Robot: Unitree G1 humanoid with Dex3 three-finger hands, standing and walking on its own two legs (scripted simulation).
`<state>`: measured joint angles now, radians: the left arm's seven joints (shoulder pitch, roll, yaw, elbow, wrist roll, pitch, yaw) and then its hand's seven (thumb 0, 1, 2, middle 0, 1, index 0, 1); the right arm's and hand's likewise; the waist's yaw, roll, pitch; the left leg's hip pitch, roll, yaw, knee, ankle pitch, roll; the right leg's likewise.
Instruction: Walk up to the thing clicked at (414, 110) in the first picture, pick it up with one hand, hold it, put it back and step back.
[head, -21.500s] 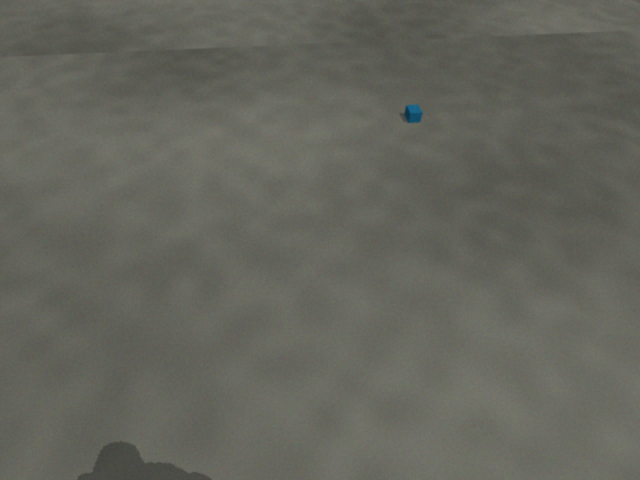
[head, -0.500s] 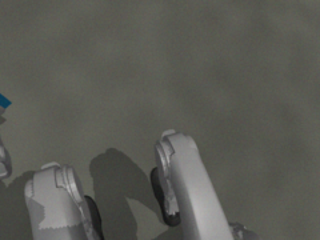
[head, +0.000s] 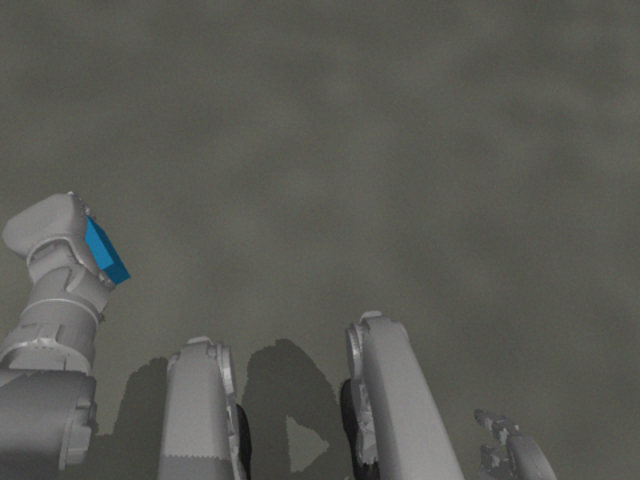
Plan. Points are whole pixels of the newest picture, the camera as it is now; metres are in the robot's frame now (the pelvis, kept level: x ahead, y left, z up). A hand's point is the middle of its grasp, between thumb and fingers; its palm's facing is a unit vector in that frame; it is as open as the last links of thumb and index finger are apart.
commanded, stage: lift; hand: left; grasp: from above
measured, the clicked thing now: (84, 259) +0.44 +0.28 -0.13
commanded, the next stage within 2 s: hold in 0.92 s
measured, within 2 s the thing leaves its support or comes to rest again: neither
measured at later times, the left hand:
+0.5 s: hand out of the picture +0.39 +0.25 +0.10, palm faces -0.36 -0.27 -0.89, open 11.2 cm
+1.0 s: hand out of the picture +0.40 +0.24 +0.19, palm faces -0.36 -0.29 -0.89, open 11.2 cm
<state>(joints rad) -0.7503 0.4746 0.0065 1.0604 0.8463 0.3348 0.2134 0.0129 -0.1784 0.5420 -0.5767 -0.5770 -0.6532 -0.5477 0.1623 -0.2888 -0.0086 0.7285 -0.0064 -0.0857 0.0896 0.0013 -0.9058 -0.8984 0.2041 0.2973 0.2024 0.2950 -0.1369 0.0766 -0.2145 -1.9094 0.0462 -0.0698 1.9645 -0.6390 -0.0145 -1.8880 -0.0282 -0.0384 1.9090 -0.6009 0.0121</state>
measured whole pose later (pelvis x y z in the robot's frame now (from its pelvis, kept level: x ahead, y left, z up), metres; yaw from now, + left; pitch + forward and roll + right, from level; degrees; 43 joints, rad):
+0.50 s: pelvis +0.05 +0.00 +0.19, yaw +2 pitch +20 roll -2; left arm -0.51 0.32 -0.15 0.93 0.75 0.48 0.23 0.00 -0.20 0.62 -0.57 -0.60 -0.64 -0.58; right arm 0.21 -0.23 0.01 0.82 0.06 -0.11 -0.08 0.00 -0.90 -0.90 0.21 0.30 0.20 0.30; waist -0.09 0.06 -0.18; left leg -1.12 0.06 -0.03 1.29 -0.53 -0.02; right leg -1.10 -0.01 -0.04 1.24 -0.50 0.00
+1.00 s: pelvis +0.08 +0.00 +0.27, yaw +2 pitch +11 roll -1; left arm -0.46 0.25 -0.18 0.97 0.73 0.50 0.26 0.00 -0.19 0.61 -0.57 -0.59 -0.64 -0.56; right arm 0.26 -0.24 0.00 0.84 0.05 -0.11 -0.06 0.00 -0.88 -0.89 0.21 0.30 0.20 0.30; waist -0.06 0.05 -0.10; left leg -0.63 0.04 0.01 0.83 -0.39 -0.02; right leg -0.62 -0.03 -0.03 0.80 -0.37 0.02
